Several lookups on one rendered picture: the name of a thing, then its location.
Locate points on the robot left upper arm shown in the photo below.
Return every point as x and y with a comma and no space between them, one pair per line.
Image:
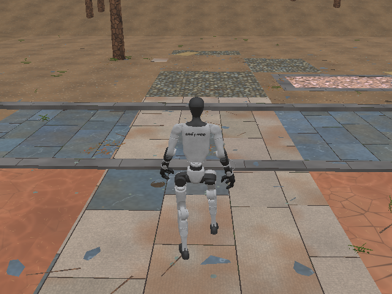
177,129

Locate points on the right robot shin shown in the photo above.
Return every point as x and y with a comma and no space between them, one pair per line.
213,209

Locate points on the right robot hand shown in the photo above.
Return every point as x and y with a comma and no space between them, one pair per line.
231,179

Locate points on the right robot forearm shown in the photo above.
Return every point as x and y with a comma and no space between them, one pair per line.
226,165

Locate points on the left robot forearm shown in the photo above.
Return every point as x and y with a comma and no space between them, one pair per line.
166,160

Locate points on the right robot foot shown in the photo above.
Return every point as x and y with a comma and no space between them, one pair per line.
214,229

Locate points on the robot right upper arm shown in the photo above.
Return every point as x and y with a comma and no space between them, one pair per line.
215,129

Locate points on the left robot hand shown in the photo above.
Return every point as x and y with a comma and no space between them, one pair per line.
169,170

